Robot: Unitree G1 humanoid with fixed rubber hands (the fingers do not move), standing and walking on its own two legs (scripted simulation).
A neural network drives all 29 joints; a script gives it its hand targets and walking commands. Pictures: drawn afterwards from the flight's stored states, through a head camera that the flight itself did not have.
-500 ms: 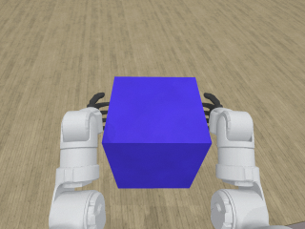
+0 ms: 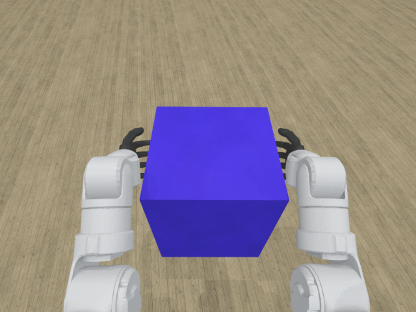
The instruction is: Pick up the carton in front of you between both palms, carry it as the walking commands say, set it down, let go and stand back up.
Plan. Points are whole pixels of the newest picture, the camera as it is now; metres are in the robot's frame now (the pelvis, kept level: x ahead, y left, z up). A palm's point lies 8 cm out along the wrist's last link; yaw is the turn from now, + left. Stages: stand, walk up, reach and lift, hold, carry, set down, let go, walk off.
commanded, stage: carry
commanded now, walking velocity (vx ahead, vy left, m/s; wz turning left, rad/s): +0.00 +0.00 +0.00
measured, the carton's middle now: (211, 187) +0.35 +0.00 +0.04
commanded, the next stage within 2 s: none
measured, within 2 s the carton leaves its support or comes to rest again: neither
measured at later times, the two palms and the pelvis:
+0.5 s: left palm (128, 183) +0.31 +0.14 +0.11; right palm (302, 182) +0.32 -0.16 +0.11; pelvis -0.03 -0.01 -0.01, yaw +0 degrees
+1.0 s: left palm (129, 156) +0.32 +0.13 +0.17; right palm (320, 155) +0.33 -0.17 +0.17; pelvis -0.03 -0.02 -0.01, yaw +0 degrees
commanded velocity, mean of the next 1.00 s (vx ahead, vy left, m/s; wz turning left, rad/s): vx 0.19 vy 0.00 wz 0.00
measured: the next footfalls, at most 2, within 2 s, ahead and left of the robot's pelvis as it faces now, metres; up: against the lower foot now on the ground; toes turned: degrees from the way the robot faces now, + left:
right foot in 1.70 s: +0.42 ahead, -0.02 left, +0.13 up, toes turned -2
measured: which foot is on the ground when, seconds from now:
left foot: down 0.00-1.00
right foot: down 0.00-1.00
